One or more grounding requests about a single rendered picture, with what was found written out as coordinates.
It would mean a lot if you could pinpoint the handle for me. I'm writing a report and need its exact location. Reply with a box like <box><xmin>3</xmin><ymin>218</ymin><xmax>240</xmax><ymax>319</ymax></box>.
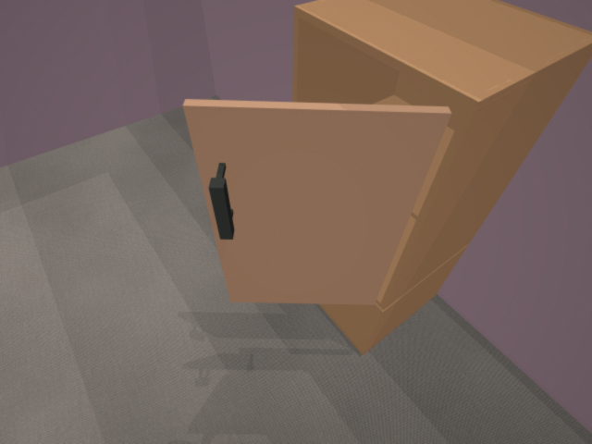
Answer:
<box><xmin>209</xmin><ymin>163</ymin><xmax>234</xmax><ymax>240</ymax></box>

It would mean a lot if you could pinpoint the cupboard door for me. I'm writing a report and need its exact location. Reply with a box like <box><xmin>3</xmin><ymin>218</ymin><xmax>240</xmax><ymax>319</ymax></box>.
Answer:
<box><xmin>183</xmin><ymin>99</ymin><xmax>451</xmax><ymax>305</ymax></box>

